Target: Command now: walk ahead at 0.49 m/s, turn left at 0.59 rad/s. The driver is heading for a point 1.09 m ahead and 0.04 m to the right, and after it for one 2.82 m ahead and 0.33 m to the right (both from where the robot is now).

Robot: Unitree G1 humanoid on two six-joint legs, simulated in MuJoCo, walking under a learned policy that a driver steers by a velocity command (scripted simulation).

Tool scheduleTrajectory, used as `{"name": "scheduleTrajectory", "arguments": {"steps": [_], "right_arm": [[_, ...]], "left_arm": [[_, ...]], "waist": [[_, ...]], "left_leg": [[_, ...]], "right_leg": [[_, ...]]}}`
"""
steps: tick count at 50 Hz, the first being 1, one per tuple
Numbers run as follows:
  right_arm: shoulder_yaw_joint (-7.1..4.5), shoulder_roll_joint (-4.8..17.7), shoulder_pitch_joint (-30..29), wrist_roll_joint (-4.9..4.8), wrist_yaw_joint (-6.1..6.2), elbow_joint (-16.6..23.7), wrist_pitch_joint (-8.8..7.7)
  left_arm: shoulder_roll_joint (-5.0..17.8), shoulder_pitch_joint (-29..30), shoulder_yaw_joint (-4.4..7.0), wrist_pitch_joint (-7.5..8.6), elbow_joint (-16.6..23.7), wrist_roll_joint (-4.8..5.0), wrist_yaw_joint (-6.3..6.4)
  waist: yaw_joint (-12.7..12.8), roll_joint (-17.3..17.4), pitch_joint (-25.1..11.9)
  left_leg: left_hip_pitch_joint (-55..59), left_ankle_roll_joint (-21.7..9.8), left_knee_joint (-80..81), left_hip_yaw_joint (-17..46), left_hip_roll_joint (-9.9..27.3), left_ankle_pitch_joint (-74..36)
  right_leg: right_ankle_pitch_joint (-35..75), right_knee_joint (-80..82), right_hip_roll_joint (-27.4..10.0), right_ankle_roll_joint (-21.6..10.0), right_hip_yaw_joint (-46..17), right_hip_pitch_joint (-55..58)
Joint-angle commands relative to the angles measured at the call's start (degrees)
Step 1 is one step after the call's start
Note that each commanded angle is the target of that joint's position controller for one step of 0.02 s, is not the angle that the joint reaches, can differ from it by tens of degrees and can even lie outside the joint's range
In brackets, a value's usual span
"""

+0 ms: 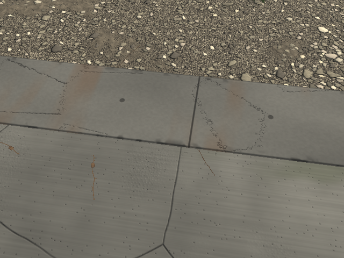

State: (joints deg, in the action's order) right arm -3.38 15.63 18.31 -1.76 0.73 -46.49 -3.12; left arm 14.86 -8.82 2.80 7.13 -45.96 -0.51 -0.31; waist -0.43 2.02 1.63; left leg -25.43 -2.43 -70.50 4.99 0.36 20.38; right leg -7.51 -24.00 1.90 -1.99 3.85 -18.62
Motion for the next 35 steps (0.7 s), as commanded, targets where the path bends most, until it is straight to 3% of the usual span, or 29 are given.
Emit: {"name": "scheduleTrajectory", "arguments": {"steps": [1,5,10,14,16,17,18,19,20,21,22,23,24,25,27,29,31,35], "right_arm": [[-0.79,1.9,1.53,-0.27,-0.3,4.89,0.28],[-0.32,1.27,-3.4,0.69,-0.3,8.15,0.72],[0.72,0.71,-12.61,0.83,-2.05,10.55,-0.81],[0.7,2.07,-18.27,0.41,-3.05,13.51,-1.01],[-0.06,3.76,-15.77,0.72,-3.19,13.54,-1.19],[-1.23,5.53,-9.4,1.04,-3.03,11.68,-1.26],[-3.04,8.97,0.33,1.12,-2.47,8.68,-1.1],[-4.63,15.02,9.66,1.76,-1.43,7.34,-0.67],[-4.41,16.67,9.6,1.46,-1.64,7.47,-0.85],[-2.94,11.42,7.55,1.47,-2.06,7.7,-1.3],[-2.2,8.97,4.23,1.55,-2.16,8.01,-1.53],[-1.72,7.28,0.04,1.48,-2.42,8.3,-1.66],[-1.19,5.23,-2.7,1.6,-2.62,8.62,-1.92],[-1.04,4.56,-4.0,1.82,-2.68,8.59,-2.18],[-1.34,5.24,-3.64,1.73,-2.57,7.56,-3.09],[-1.68,6.18,-2.22,1.79,-2.07,6.22,-3.47],[-1.74,6.4,-0.26,1.59,-1.42,4.83,-3.18],[-1.99,7.8,2.48,1.31,-0.63,2.7,-2.66]], "left_arm": [[4.91,-1.91,1.38,0.79,1.18,0.03,-0.25],[7.83,-4.17,2.45,1.15,-0.95,0.31,-0.42],[9.64,-6.27,2.44,-0.02,-2.4,1.28,-0.49],[11.63,-10.45,2.67,-1.47,-4.72,2.36,-0.56],[12.51,-9.97,2.75,-2.37,-5.24,2.69,-0.37],[12.36,-9.21,2.52,-2.77,-5.35,2.67,-0.25],[10.4,-9.89,1.71,-2.8,-5.19,2.01,0.02],[6.19,-10.82,0.14,-2.27,-2.97,0.38,0.03],[2.75,-14.35,-1.04,-0.67,-2.69,1.06,-0.35],[8.68,-10.86,0.51,0.25,-2.48,2.76,-0.74],[8.9,-6.91,0.61,0.56,-1.1,3.52,-0.91],[7.92,-5.24,0.53,0.36,-1.09,2.6,-0.54],[7.87,-5.06,0.93,-0.26,-1.27,1.64,-0.31],[7.08,-6.43,0.93,-1.09,-1.63,1.53,-0.45],[5.23,-7.31,0.72,-2.39,-1.94,1.32,-0.38],[4.76,-4.27,0.7,-2.97,-0.87,0.88,-0.08],[4.21,-0.39,0.55,-2.9,0.34,0.57,-0.12],[2.93,6.93,-0.08,-2.23,2.17,0.96,-0.97]], "waist": [[0.11,-6.14,-2.63],[0.49,-3.97,-0.74],[3.19,-3.93,0.91],[4.45,-5.61,2.37],[1.72,-6.93,0.75],[-2.2,-6.52,-3.05],[-6.25,-5.19,-9.14],[-8.36,5.5,-16.89],[-4.89,15.23,-23.42],[-5.9,8.31,-18.91],[-4.71,6.61,-12.42],[-2.62,1.72,-8.74],[-0.83,2.02,-6.73],[0.77,2.81,-6.05],[2.03,1.87,-5.05],[1.86,0.71,-2.82],[0.78,0.5,-1.26],[-1.9,1.35,0.98]], "left_leg": [[-10.57,0.13,0.37,1.63,7.05,-3.23],[-15.18,0.86,8.93,2.02,7.96,-9.45],[-11.13,0.49,27.47,-3.4,5.95,-20.91],[-10.4,-0.9,34.64,-5.57,4.59,-15.1],[-4.71,-2.77,38.16,-7.57,2.32,-11.54],[4.89,-4.06,40.94,-9.41,-0.02,-13.19],[19.54,-5.72,40.14,-8.46,-0.35,-14.66],[38.02,-11.14,41.13,11.51,13.63,-13.79],[46.6,-18.74,51.6,37.55,23.27,-8.07],[43.19,-16.49,52.82,33.69,21.79,-7.57],[36.2,-14.35,52.48,23.89,19.43,-11.61],[28.47,-12.76,53.55,17.41,16.58,-16.14],[23.11,-11.76,55.34,13.11,14.43,-19.39],[19.57,-11.57,57.41,10.85,13.38,-20.18],[16.8,-12.51,60.26,7.9,12.84,-23.7],[16.77,-12.69,61.98,5.27,12.55,-25.65],[18.15,-11.98,62.77,3.04,11.92,-25.57],[19.1,-9.92,63.56,-0.77,10.55,-21.58]], "right_leg": [[1.45,15.17,-16.5,-9.91,-15.13,9.6],[7.85,17.54,-17.42,-11.65,-8.98,9.8],[9.47,16.62,-14.6,-9.49,-1.27,11.0],[8.43,13.98,-17.86,-8.26,-2.42,17.4],[17.56,8.73,-18.55,-6.94,-1.77,19.48],[26.68,0.45,-16.57,-5.49,0.7,18.42],[28.34,-11.9,-13.62,-3.46,3.32,12.46],[8.72,-33.85,-8.61,-0.07,5.49,-4.87],[-24.31,-49.35,-0.54,1.38,-2.61,-20.16],[-23.05,-53.94,-4.11,0.56,-8.13,-26.03],[-18.47,-52.9,-6.71,-0.38,-7.09,-27.44],[-13.78,-49.06,-9.06,-0.32,-6.63,-25.05],[-10.81,-45.35,-10.6,-0.17,-7.04,-22.04],[-8.66,-43.76,-11.29,0.07,-7.36,-18.78],[-5.96,-41.13,-11.03,0.91,-6.93,-17.34],[-1.68,-36.14,-10.98,1.8,-7.02,-20.43],[4.0,-29.23,-10.66,2.4,-6.89,-22.88],[13.6,-15.58,-8.33,2.18,-4.86,-20.75]]}}
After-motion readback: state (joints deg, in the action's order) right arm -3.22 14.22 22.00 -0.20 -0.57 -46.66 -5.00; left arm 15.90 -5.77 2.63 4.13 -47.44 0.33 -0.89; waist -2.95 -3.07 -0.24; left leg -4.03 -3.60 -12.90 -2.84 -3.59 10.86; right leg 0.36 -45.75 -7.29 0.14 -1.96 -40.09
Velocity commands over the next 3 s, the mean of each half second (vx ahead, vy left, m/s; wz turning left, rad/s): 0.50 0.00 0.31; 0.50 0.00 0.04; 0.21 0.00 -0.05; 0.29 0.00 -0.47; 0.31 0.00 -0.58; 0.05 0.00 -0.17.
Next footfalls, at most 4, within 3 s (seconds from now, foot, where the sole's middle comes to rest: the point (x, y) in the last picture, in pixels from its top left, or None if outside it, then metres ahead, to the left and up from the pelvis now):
0.36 left None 0.34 0.19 -0.77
0.92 right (182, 205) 0.68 -0.01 -0.77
1.38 left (127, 176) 0.82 0.23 -0.77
1.74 right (184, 191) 0.74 -0.02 -0.77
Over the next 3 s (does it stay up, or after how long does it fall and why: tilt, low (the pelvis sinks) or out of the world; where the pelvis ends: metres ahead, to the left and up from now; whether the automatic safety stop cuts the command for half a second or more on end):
stays up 1.07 -0.02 0.00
